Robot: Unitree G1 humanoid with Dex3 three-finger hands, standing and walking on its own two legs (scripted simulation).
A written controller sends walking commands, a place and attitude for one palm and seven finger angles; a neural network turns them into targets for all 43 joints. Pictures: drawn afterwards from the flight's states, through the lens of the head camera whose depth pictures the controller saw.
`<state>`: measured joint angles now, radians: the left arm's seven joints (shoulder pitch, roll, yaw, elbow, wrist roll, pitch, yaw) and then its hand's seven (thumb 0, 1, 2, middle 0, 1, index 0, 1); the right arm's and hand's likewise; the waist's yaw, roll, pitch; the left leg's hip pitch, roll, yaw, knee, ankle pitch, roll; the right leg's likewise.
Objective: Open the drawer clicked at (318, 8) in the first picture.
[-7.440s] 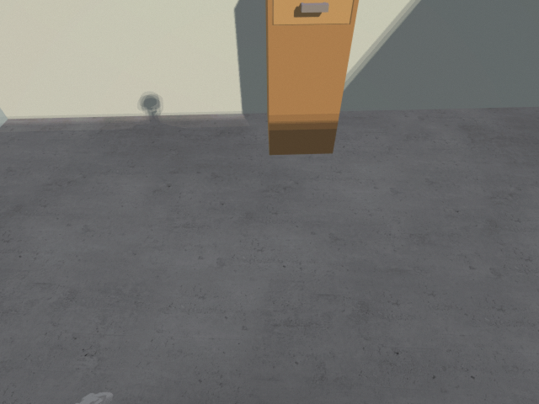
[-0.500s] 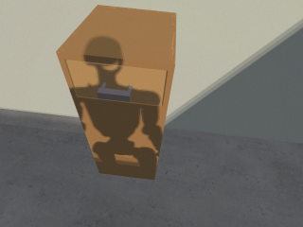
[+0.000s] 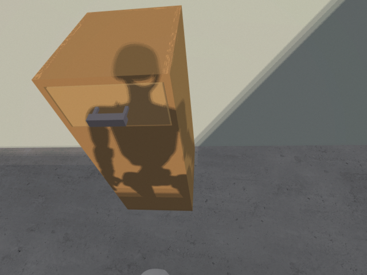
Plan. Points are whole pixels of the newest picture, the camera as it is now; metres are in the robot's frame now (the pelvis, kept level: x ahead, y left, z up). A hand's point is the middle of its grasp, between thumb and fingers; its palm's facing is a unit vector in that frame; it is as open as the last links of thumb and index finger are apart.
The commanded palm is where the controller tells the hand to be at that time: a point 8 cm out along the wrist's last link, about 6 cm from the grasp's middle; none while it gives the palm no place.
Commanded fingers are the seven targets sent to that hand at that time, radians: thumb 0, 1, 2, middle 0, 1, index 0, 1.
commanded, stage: come to a stop and stand still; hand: left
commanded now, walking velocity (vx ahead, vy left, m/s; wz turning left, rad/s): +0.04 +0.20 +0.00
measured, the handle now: (109, 114) +0.52 +0.26 +0.04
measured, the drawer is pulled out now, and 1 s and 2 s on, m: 0.00 0.00 0.00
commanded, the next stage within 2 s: look again from close up in 0.78 s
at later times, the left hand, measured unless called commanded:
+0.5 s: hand out of the picture -0.03 +0.25 -0.18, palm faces +0.09 -0.97 -0.23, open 7.3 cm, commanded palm none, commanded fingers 0.00 0.90 0.90 -0.20 -0.30 -0.20 -0.30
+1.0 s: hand out of the picture +0.00 +0.24 -0.18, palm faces +0.01 -0.98 -0.21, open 7.3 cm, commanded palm none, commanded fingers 0.00 0.90 0.90 -0.20 -0.30 -0.20 -0.30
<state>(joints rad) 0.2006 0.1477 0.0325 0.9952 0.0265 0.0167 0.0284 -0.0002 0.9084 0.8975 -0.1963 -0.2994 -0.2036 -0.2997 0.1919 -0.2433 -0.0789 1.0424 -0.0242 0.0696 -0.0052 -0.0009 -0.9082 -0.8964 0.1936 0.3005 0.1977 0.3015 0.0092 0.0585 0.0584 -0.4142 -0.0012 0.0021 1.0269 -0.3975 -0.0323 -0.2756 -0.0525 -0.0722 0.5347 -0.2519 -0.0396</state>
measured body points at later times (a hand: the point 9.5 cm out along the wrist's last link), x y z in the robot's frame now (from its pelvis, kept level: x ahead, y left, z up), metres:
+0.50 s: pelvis -0.01 +0.05 +0.00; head +0.00 +0.06 +0.45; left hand -0.03 +0.30 -0.16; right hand +0.02 -0.18 -0.15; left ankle -0.06 +0.18 -0.74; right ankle +0.00 -0.08 -0.73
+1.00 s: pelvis +0.00 +0.07 +0.00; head +0.02 +0.07 +0.45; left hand +0.00 +0.29 -0.16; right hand -0.01 -0.15 -0.17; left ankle -0.06 +0.18 -0.74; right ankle +0.00 -0.07 -0.74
